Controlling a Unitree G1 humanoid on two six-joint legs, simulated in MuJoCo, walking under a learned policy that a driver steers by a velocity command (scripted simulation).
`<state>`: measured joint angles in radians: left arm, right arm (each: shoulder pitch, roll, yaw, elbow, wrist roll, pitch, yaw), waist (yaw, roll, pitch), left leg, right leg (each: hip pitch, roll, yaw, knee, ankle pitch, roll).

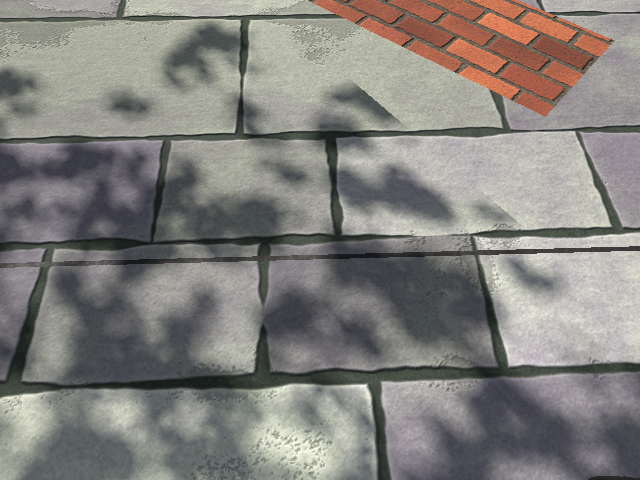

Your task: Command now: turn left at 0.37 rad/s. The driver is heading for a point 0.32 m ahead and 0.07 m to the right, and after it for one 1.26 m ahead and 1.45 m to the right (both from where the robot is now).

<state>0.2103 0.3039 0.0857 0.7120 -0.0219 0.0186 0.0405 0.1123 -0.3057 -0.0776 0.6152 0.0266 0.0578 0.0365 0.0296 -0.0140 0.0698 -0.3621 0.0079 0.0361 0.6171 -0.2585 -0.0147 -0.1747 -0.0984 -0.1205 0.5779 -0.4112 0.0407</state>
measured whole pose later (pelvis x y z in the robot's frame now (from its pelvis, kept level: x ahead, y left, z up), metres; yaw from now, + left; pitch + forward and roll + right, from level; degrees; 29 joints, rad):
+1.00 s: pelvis +0.25 -0.11 +0.00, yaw -25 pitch +3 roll +1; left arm 0.47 0.28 0.07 0.79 -0.02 -0.04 0.04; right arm -0.07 -0.27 -0.05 0.67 0.00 -0.11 0.05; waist 0.10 0.04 0.04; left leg -0.57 -0.02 -0.04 0.47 0.05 0.00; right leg 0.07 0.04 0.18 0.32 -0.43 -0.06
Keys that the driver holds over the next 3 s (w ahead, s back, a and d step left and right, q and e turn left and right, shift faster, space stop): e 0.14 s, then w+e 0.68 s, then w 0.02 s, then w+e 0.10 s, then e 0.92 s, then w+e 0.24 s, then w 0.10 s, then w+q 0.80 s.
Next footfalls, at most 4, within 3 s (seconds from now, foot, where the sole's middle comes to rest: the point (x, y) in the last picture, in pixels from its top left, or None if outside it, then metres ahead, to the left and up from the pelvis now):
0.56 right None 0.09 -0.15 -0.76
1.04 left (379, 445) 0.50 -0.09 -0.76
1.48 right None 0.37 -0.32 -0.76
1.92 left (409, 432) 0.53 -0.15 -0.76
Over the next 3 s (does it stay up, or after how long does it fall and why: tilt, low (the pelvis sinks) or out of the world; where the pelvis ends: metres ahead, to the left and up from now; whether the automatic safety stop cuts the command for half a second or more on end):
stays up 0.59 -0.56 0.00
